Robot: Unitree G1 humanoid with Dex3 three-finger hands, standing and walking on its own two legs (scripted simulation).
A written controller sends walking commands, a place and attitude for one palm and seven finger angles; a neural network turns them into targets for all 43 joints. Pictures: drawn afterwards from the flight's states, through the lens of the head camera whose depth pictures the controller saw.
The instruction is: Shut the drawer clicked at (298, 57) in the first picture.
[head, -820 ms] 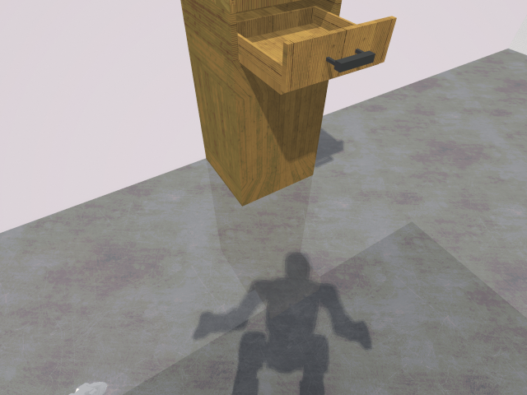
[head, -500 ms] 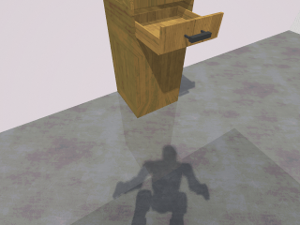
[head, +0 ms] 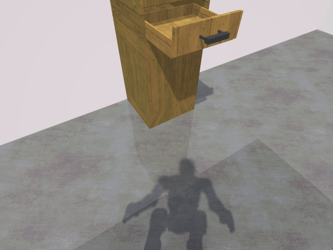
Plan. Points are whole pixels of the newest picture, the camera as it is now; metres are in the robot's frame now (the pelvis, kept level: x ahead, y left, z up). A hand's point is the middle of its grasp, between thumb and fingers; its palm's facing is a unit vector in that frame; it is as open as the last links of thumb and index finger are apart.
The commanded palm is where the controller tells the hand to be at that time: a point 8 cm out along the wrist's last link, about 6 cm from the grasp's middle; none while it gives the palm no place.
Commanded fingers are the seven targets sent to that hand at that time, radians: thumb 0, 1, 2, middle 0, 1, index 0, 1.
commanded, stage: look at it before walking up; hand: left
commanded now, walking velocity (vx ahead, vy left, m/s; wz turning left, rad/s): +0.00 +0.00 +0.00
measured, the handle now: (213, 36) +1.02 -0.18 +0.06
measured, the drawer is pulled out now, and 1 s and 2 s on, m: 0.28 0.28 0.28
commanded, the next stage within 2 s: walk to a spot facing it in 0.62 s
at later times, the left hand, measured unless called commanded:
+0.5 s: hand out of the picture +0.09 +0.24 -0.16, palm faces -0.04 -0.94 -0.34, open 7.4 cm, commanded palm none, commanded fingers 0.00 0.90 0.90 -0.20 -0.30 -0.20 -0.30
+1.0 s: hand out of the picture +0.08 +0.22 -0.17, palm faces -0.11 -0.95 -0.30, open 7.4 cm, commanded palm none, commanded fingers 0.00 0.90 0.90 -0.20 -0.30 -0.20 -0.30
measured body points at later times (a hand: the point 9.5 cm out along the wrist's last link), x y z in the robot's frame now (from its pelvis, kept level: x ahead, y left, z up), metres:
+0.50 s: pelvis +0.01 +0.00 +0.00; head +0.02 +0.00 +0.45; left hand +0.09 +0.29 -0.13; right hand +0.09 -0.29 -0.13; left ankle +0.01 +0.13 -0.74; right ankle +0.01 -0.11 -0.74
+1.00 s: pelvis +0.00 +0.00 -0.01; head +0.02 -0.01 +0.44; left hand +0.09 +0.27 -0.15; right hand +0.07 -0.28 -0.15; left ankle +0.01 +0.13 -0.74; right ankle +0.01 -0.11 -0.74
